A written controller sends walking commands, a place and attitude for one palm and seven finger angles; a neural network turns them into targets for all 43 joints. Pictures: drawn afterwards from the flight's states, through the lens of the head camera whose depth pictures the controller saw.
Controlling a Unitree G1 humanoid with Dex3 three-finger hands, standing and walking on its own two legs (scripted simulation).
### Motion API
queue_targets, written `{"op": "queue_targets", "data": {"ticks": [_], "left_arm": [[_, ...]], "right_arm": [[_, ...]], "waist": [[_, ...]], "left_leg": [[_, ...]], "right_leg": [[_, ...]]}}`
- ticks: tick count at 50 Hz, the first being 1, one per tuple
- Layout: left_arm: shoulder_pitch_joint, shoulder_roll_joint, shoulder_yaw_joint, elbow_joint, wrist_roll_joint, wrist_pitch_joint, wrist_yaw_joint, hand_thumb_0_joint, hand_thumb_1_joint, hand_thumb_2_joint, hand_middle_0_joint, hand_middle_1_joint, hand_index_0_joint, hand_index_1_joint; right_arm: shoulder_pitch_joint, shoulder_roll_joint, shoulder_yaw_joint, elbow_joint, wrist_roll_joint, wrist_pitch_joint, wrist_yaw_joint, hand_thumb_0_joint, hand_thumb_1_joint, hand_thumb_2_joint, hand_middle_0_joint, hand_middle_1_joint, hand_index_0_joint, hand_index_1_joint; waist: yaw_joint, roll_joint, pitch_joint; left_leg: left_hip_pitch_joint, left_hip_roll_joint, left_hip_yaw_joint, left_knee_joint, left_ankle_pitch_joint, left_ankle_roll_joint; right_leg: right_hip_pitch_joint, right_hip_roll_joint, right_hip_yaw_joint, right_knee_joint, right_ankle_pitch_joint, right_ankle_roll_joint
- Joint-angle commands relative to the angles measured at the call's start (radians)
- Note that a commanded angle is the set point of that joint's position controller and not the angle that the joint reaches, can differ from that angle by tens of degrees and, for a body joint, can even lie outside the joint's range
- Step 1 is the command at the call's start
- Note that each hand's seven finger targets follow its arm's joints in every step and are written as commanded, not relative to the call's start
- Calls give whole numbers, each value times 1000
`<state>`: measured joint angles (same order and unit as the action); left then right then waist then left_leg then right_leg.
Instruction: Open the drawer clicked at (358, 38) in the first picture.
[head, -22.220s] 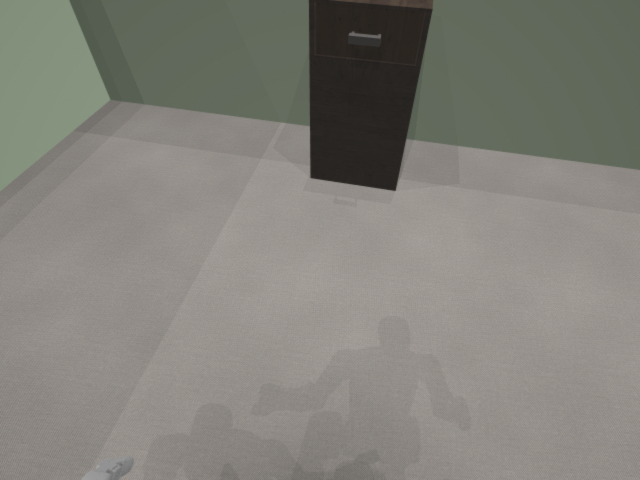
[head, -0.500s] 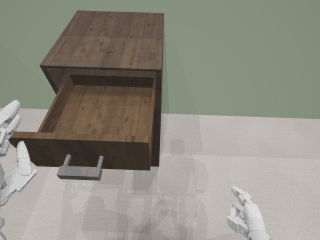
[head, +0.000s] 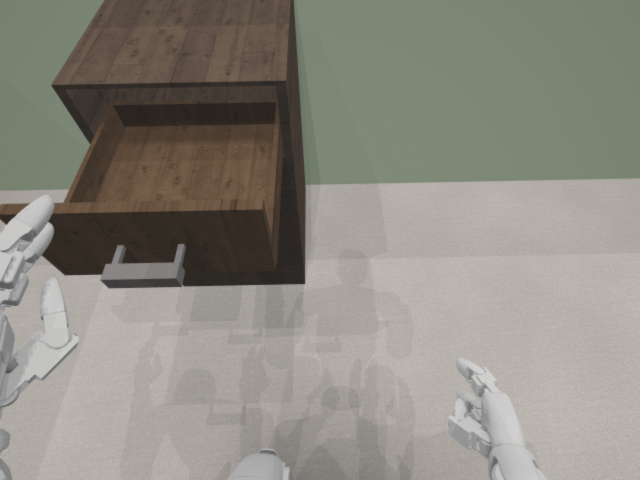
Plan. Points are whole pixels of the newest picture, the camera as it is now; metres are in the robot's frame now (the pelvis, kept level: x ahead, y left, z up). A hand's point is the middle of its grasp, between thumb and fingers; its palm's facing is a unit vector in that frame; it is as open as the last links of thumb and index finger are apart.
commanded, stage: step back with the hand held close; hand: left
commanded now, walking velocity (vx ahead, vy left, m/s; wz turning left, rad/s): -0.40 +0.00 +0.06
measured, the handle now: (147, 262) +0.41 +0.31 -0.06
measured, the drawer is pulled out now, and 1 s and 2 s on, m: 0.30 0.30 0.30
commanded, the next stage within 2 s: stop stepping back and stand still in 0.12 s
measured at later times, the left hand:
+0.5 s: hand out of the picture +0.05 +0.21 +0.18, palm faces +0.42 -0.79 -0.45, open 7.4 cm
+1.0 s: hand out of the picture +0.03 +0.20 +0.16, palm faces +0.42 -0.79 -0.44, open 7.4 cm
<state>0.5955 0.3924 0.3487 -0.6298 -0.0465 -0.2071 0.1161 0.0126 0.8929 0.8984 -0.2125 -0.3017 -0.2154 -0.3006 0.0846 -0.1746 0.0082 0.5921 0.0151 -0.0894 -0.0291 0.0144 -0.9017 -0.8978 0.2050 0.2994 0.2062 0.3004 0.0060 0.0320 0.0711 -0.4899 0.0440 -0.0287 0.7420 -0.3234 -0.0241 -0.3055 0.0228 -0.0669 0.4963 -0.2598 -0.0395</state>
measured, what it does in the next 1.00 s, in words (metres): walks backwards: left foot, then left foot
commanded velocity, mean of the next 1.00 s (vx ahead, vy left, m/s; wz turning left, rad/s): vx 0.07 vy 0.03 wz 0.01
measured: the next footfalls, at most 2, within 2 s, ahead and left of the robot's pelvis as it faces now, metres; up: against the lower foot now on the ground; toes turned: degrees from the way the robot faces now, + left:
left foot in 0.22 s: -0.07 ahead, +0.13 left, +0.00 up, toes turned +3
left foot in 0.62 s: -0.14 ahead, +0.09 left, +0.00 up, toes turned +6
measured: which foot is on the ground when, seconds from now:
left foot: up 0.00-0.20, down 0.22-0.42, up 0.44-0.60, down 0.62-0.84, up 0.86-1.00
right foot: down 0.00-0.64, up 0.66-0.80, down 0.82-1.00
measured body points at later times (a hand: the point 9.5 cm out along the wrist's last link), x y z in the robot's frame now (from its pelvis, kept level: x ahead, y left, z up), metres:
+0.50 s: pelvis -0.12 -0.03 +0.00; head -0.11 -0.04 +0.45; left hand +0.02 +0.25 +0.20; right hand +0.05 -0.24 -0.09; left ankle -0.14 +0.10 -0.71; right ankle -0.07 -0.11 -0.74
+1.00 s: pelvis -0.15 -0.05 +0.00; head -0.14 -0.06 +0.45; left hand +0.00 +0.24 +0.18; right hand +0.01 -0.29 -0.10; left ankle -0.18 +0.06 -0.69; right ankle -0.12 -0.13 -0.74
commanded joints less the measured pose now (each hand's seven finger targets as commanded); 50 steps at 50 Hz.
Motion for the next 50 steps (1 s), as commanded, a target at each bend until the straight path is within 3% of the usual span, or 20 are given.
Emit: {"op": "queue_targets", "data": {"ticks": [1, 5, 8, 11, 14, 18, 19, 22, 25, 29, 32, 34, 37, 40, 41, 42, 43, 44, 46, 50], "left_arm": [[170, 151, 186, -151, -13, -43, 39, 0, 900, 900, -200, -300, -200, -300], [142, 139, 174, -170, 6, -36, 58, 0, 900, 900, -200, -300, -200, -300], [129, 140, 150, -225, 3, -41, 67, 0, 900, 900, -200, -300, -200, -300], [69, 180, 147, -316, 9, -68, 59, 0, 900, 900, -200, -300, -200, -300], [181, 188, 206, -318, -2, -59, 62, 0, 900, 900, -200, -300, -200, -300], [107, 144, 158, -263, -2, -43, 72, 0, 900, 900, -200, -300, -200, -300], [80, 145, 152, -222, 2, -37, 71, 0, 900, 900, -200, -300, -200, -300], [-14, 137, 114, -130, 8, -20, 63, 0, 900, 900, -200, -300, -200, -300], [-47, 127, 96, -93, 11, -11, 49, 0, 900, 900, -200, -300, -200, -300], [23, 120, 95, -99, 20, -13, 62, 0, 900, 900, -200, -300, -200, -300], [-7, 153, 122, -261, 36, -50, 71, 0, 900, 900, -200, -300, -200, -300], [36, 186, 157, -258, 28, -41, 67, 0, 900, 900, -200, -300, -200, -300], [77, 130, 111, -215, 21, -29, 65, 0, 900, 900, -200, -300, -200, -300], [-13, 149, 125, -129, 25, -38, 57, 0, 900, 900, -200, -300, -200, -300], [-17, 153, 133, -79, 28, -43, 52, 0, 900, 900, -200, -300, -200, -300], [-41, 174, 144, -60, 21, -43, 49, 0, 900, 900, -200, -300, -200, -300], [-89, 183, 160, -64, 14, -57, 49, 0, 900, 900, -200, -300, -200, -300], [-108, 145, 131, -48, 26, -66, 43, 0, 900, 900, -200, -300, -200, -300], [2, 115, 119, -24, 12, -66, 33, 0, 900, 900, -200, -300, -200, -300], [34, 132, 114, -137, 21, -71, 43, 0, 900, 900, -200, -300, -200, -300]], "right_arm": [[-67, -79, -51, -177, 9, -12, -27, 0, -900, -900, 200, 300, 200, 300], [-97, -76, -24, -183, -4, 25, -62, 0, -900, -900, 200, 300, 200, 300], [-18, -114, -43, -153, -11, 26, -68, 0, -900, -900, 200, 300, 200, 300], [-3, -150, -92, -159, -1, -11, -55, 0, -900, -900, 200, 300, 200, 300], [13, -124, -87, -172, -9, -68, -41, 0, -900, -900, 200, 300, 200, 300], [17, -148, -59, -154, 17, -82, -28, 0, -900, -900, 200, 300, 200, 300], [18, -149, -61, -151, 15, -77, -31, 0, -900, -900, 200, 300, 200, 300], [42, -156, -75, -122, 8, -48, -38, 0, -900, -900, 200, 300, 200, 300], [10, -140, -49, -124, -5, -26, -38, 0, -900, -900, 200, 300, 200, 300], [13, -131, -26, -140, -5, -43, -57, 0, -900, -900, 200, 300, 200, 300], [40, -156, -52, -164, -19, -71, -44, 0, -900, -900, 200, 300, 200, 300], [32, -124, -48, -131, -12, -90, -37, 0, -900, -900, 200, 300, 200, 300], [41, -140, -36, -119, -3, -101, -28, 0, -900, -900, 200, 300, 200, 300], [20, -167, -44, -109, -6, -87, -37, 0, -900, -900, 200, 300, 200, 300], [30, -167, -55, -103, -5, -78, -38, 0, -900, -900, 200, 300, 200, 300], [23, -165, -64, -118, -1, -69, -38, 0, -900, -900, 200, 300, 200, 300], [23, -161, -68, -112, -8, -63, -38, 0, -900, -900, 200, 300, 200, 300], [41, -157, -75, -94, 0, -52, -33, 0, -900, -900, 200, 300, 200, 300], [61, -152, -69, -94, -4, -40, -22, 0, -900, -900, 200, 300, 200, 300], [-9, -124, -41, -135, -8, -47, -32, 0, -900, -900, 200, 300, 200, 300]], "waist": [[-8, -191, -307], [-13, -183, -247], [-35, -95, -277], [-12, 147, -287], [-2, 305, -307], [-14, 87, -132], [-24, -27, -95], [-34, -225, -89], [-45, -223, -102], [-35, -103, -103], [-26, 241, -117], [-29, 247, -126], [-13, 166, -39], [-12, 32, -12], [-23, -105, -18], [-29, -253, -40], [-25, -257, -50], [-38, -188, -81], [-42, -123, -102], [-18, -192, -134]], "left_leg": [[-36, -55, -29, 410, -173, -17], [38, -34, 13, 2, -165, -5], [160, -42, 47, -382, 75, 8], [328, 227, -139, -362, 717, 84], [309, 226, -101, -371, 587, 124], [111, 131, -51, -313, 172, 91], [89, 60, -12, -255, -3, 66], [206, -73, 48, 138, -143, 38], [223, -38, 45, 126, -99, 55], [274, -32, 78, -354, -108, 79], [296, 238, -288, -539, -106, 194], [274, 241, -255, -519, -69, 227], [163, 185, -106, -446, 95, 180], [37, 108, -39, -273, -22, 122], [-12, 31, 10, -125, -100, 91], [-51, -47, 57, 81, -159, 64], [-52, -49, 37, 225, -142, 54], [-20, -36, 2, 306, -126, 48], [19, -17, 3, 253, -22, 42], [149, -24, 81, -89, -21, 54]], "right_leg": [[147, -368, 196, -126, 719, -128], [176, -268, 135, -90, 711, -79], [220, -211, 105, -46, 567, -21], [15, -89, 51, 143, 131, 54], [-42, -73, 41, 275, -182, 49], [167, -73, 31, -51, 32, 64], [150, -115, 123, -152, 29, 47], [-181, -327, 420, -412, -558, -55], [-228, -292, 258, -326, -452, -65], [-111, -187, 139, -192, -399, -25], [-148, -11, -4, 331, -193, 47], [-202, -31, 37, 510, -195, 48], [-55, -44, -8, 259, -179, 47], [177, -56, 11, -101, -48, 39], [201, -135, 172, -179, -70, -6], [142, -303, 450, -303, -226, -77], [119, -389, 521, -357, -228, -128], [56, -382, 517, -401, -402, -97], [41, -331, 385, -338, -230, -86], [68, -273, 182, -295, -67, -81]]}}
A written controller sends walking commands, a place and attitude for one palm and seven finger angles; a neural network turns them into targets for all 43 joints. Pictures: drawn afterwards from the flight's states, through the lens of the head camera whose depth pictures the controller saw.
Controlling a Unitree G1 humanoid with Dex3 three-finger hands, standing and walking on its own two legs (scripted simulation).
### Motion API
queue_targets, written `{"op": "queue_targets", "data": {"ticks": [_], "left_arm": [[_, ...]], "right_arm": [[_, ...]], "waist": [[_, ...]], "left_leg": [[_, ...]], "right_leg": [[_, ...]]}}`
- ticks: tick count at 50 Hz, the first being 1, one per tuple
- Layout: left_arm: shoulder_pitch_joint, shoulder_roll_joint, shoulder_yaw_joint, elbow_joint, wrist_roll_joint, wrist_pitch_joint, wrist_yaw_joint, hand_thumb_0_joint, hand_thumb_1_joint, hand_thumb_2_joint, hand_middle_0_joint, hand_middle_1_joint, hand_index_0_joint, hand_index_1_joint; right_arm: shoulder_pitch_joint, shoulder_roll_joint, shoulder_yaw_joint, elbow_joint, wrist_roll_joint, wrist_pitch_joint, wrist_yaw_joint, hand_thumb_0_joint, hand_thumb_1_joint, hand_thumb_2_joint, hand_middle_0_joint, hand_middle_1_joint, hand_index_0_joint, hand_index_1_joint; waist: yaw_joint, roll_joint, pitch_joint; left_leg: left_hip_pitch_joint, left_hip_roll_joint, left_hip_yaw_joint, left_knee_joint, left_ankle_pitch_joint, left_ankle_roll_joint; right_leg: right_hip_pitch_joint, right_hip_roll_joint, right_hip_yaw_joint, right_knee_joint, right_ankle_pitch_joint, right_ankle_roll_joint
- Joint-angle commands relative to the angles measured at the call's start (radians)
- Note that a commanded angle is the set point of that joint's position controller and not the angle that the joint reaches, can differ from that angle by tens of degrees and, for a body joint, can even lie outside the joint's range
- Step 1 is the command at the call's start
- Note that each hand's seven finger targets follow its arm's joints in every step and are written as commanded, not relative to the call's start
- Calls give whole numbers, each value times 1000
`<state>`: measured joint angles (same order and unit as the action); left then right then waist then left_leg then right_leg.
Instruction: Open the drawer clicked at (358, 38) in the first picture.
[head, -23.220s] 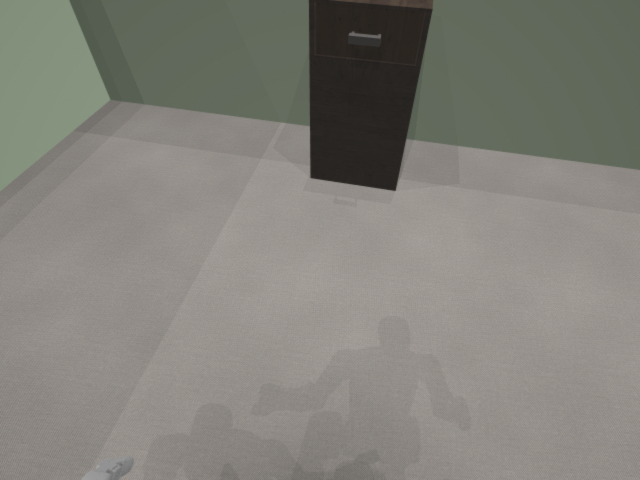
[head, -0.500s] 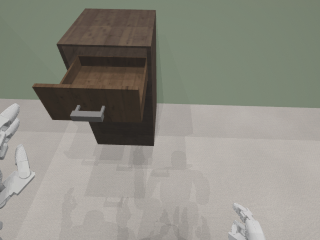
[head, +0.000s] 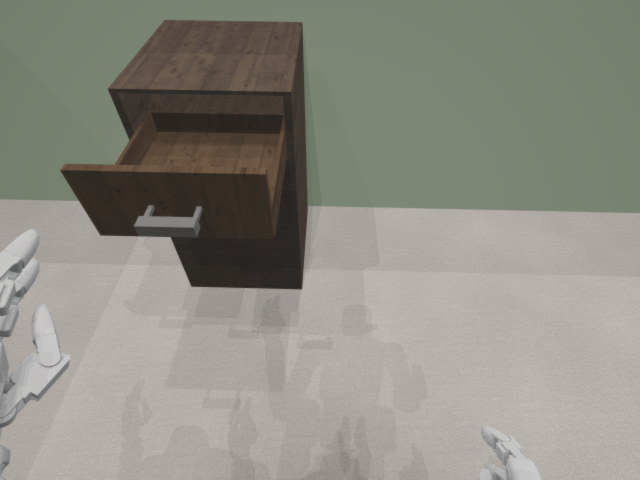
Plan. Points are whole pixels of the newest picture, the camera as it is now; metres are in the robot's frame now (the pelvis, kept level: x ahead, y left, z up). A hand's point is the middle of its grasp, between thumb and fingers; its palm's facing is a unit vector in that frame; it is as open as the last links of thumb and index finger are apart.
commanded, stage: stop stepping back and stand still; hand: left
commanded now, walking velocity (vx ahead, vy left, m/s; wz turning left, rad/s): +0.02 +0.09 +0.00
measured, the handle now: (171, 218) +0.58 +0.32 -0.06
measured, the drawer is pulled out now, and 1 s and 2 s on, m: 0.30 0.30 0.30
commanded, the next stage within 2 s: let the arm hang, fingers relaxed in 0.04 s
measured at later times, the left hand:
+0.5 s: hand out of the picture +0.05 +0.20 -0.17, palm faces +0.06 -0.98 -0.18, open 7.0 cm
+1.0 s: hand out of the picture +0.01 +0.20 -0.17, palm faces +0.02 -0.97 -0.23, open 7.3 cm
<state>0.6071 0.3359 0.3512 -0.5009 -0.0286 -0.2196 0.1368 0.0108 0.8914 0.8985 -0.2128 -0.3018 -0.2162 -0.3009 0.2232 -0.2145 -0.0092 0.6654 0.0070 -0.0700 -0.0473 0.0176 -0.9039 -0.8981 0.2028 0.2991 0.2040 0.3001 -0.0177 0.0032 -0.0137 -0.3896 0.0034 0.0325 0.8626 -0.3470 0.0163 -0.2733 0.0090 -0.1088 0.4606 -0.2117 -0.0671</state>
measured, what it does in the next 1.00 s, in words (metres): steps on the spot: left foot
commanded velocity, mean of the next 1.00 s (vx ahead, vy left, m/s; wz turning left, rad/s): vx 0.00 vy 0.00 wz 0.00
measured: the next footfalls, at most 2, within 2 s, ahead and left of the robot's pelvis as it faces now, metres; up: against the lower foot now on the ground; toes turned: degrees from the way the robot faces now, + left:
left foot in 0.12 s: +0.05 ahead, +0.13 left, +0.00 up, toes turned +3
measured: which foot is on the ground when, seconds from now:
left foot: up 0.00-0.10, down 0.12-1.00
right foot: down 0.00-1.00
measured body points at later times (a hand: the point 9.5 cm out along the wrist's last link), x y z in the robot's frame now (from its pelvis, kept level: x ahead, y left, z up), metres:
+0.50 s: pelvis +0.02 +0.02 +0.00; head +0.05 +0.04 +0.45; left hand +0.05 +0.25 -0.16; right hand +0.10 -0.20 -0.14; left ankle +0.01 +0.13 -0.74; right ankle +0.02 -0.09 -0.74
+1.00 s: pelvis +0.01 +0.02 +0.00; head +0.02 +0.01 +0.45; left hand +0.01 +0.25 -0.15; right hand -0.01 -0.19 -0.16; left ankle +0.01 +0.13 -0.74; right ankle +0.02 -0.09 -0.74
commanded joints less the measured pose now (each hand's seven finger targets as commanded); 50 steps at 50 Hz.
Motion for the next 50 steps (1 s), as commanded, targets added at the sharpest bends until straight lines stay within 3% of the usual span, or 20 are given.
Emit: {"op": "queue_targets", "data": {"ticks": [1, 3, 4, 5, 6, 7, 8, 9, 10, 11, 13, 15, 16, 19, 21, 27, 30, 38, 45, 50], "left_arm": [[40, 185, 107, -283, 6, -56, 30, 0, 900, 900, -200, -300, -200, -300], [54, 191, 106, -338, 8, -54, 43, 0, 900, 900, -200, -300, -200, -300], [56, 198, 107, -367, 5, -58, 48, 0, 900, 900, -200, -300, -200, -300], [39, 202, 111, -395, 4, -64, 50, 0, 900, 900, -200, -300, -200, -300], [30, 212, 120, -401, 5, -66, 53, 0, 900, 900, -200, -300, -200, -300], [-81, 6, -278, 516, 100, 100, -90, 0, 900, 900, -200, -300, -200, -300], [-97, -13, -238, 550, 85, 198, -113, 0, 900, 900, -200, -300, -200, -300], [-90, -49, -248, 553, 83, 218, -118, 0, 900, 900, -200, -300, -200, -300], [-137, -48, -260, 586, 77, 218, -119, 0, 900, 900, -200, -300, -200, -300], [-168, -28, -259, 634, 73, 213, -123, 0, 900, 900, -200, -300, -200, -300], [-196, 18, -257, 760, 73, 206, -124, 0, 900, 900, -200, -300, -200, -300], [-237, 45, -259, 897, 68, 209, -119, 0, 900, 900, -200, -300, -200, -300], [-259, 49, -265, 962, 63, 214, -116, 0, 900, 900, -200, -300, -200, -300], [-303, 36, -289, 1119, 53, 226, -111, 0, 900, 900, -200, -300, -200, -300], [-300, 23, -301, 1215, 48, 227, -112, 0, 900, 900, -200, -300, -200, -300], [-282, -14, -313, 1404, 45, 226, -114, 0, 900, 900, -200, -300, -200, -300], [-281, -32, -322, 1463, 45, 227, -114, 0, 900, 900, -200, -300, -200, -300], [-263, -42, -334, 1564, 41, 224, -106, 0, 900, 900, -200, -300, -200, -300], [-261, -52, -334, 1595, 42, 223, -101, 0, 900, 900, -200, -300, -200, -300], [-262, -59, -330, 1601, 41, 217, -98, 0, 900, 900, -200, -300, -200, -300]], "right_arm": [[-136, -86, -24, -209, -3, -74, -17, 0, -900, -900, 200, 300, 200, 300], [-111, -89, -21, -210, -9, -83, -23, 0, -900, -900, 200, 300, 200, 300], [-105, -99, -27, -217, -9, -85, -28, 0, -900, -900, 200, 300, 200, 300], [-112, -114, -30, -228, -14, -88, -29, 0, -900, -900, 200, 300, 200, 300], [-115, -125, -34, -233, -10, -87, -26, 0, -900, -900, 200, 300, 200, 300], [-91, -283, -90, 0, -20, -121, 68, 0, -900, -900, 200, 300, 200, 300], [-12, -187, -72, 15, -17, -49, 67, 0, -900, -900, 200, 300, 200, 300], [-11, -145, -57, 1, -17, -38, 57, 0, -900, -900, 200, 300, 200, 300], [-12, -142, -49, 0, -22, -28, 54, 0, -900, -900, 200, 300, 200, 300], [-15, -152, -41, -2, -21, -21, 51, 0, -900, -900, 200, 300, 200, 300], [-16, -150, -34, 10, -18, -10, 44, 0, -900, -900, 200, 300, 200, 300], [-15, -148, -36, 33, -21, 15, 39, 0, -900, -900, 200, 300, 200, 300], [-20, -151, -34, 52, -21, 28, 36, 0, -900, -900, 200, 300, 200, 300], [-27, -123, -15, 106, -25, 47, 34, 0, -900, -900, 200, 300, 200, 300], [-22, -108, -6, 147, -22, 53, 30, 0, -900, -900, 200, 300, 200, 300], [27, -81, -3, 240, -18, 63, 18, 0, -900, -900, 200, 300, 200, 300], [61, -78, -7, 281, -17, 68, 15, 0, -900, -900, 200, 300, 200, 300], [118, -64, 0, 371, -16, 66, 13, 0, -900, -900, 200, 300, 200, 300], [141, -40, -1, 415, -17, 67, 14, 0, -900, -900, 200, 300, 200, 300], [153, -21, -2, 432, -17, 63, 12, 0, -900, -900, 200, 300, 200, 300]], "waist": [[8, -133, -51], [3, -10, -49], [1, 66, -61], [13, 147, -49], [21, 175, -63], [-41, 129, 33], [-21, 95, -75], [-16, 117, -80], [-7, 31, -110], [6, -38, -120], [19, -211, -153], [15, -224, -136], [15, -186, -97], [17, 77, 0], [21, 119, 6], [19, 131, -10], [14, 56, 32], [14, -24, 84], [16, -7, 117], [16, 2, 98]], "left_leg": [[103, 12, 28, -305, 15, 23], [195, 5, 19, -468, 80, 29], [215, 48, -25, -525, 115, 37], [193, 119, -126, -567, 145, 58], [189, 176, -200, -539, 259, 74], [81, 192, -218, -396, 498, 81], [116, 187, -181, -402, 519, 89], [128, 169, -147, -389, 575, 75], [122, 178, -176, -376, 583, 75], [112, 165, -188, -368, 590, 74], [131, 82, -118, -295, 576, 29], [143, 37, -75, -294, 494, 4], [155, 34, -72, -319, 453, 1], [204, 69, -85, -411, 505, 9], [199, 80, -92, -437, 465, 17], [218, 89, -104, -499, 245, 25], [206, 100, -119, -530, 173, 30], [208, 99, -109, -556, 174, 30], [185, 95, -105, -570, 128, 28], [200, 95, -91, -560, 170, 25]], "right_leg": [[28, -258, 229, -258, -150, -45], [29, -216, 212, -212, -161, -10], [62, -184, 187, -136, -87, 8], [64, -122, 158, -49, -35, 36], [62, -82, 113, 18, 17, 58], [-101, -104, 50, 203, 155, 66], [-45, -85, 101, 185, -41, 62], [-44, -77, 89, 170, -61, 71], [-33, -65, 80, 172, -68, 64], [4, -61, 89, 145, 5, 64], [127, -117, 155, 73, 394, 37], [164, -164, 190, 80, 630, -8], [148, -165, 191, 64, 605, -10], [73, -107, 176, 18, 312, 21], [97, -92, 175, -20, 214, 28], [119, -86, 171, -99, 82, 25], [93, -85, 164, -123, 28, 25], [72, -95, 168, -138, 23, 22], [57, -91, 172, -143, -14, 23], [68, -93, 176, -139, 26, 20]]}}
